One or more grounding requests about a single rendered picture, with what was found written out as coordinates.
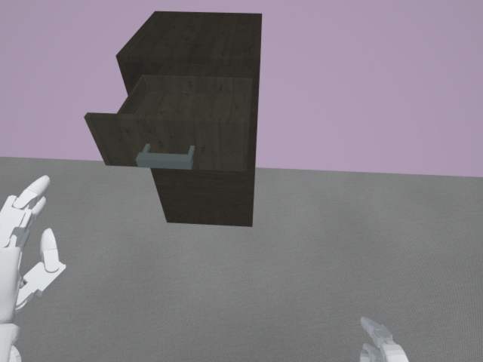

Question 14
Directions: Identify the robot left hand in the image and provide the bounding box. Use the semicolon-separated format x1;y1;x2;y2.
0;175;66;324

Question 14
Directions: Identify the handle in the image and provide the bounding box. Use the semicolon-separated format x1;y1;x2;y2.
136;144;195;170

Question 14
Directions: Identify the cabinet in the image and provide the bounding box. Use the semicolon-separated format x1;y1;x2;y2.
116;11;262;227

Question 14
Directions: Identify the robot right hand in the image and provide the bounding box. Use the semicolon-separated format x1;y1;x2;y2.
359;317;409;362

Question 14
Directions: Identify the robot left forearm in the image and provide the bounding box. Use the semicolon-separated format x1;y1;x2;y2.
0;324;21;362

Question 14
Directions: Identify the drawer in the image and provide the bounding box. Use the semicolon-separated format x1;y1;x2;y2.
84;75;252;172

